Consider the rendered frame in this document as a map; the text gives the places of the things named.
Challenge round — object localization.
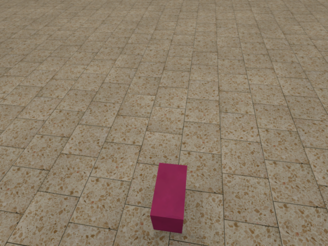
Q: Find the carton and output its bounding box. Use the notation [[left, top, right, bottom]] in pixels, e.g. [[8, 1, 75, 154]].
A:
[[150, 163, 187, 233]]

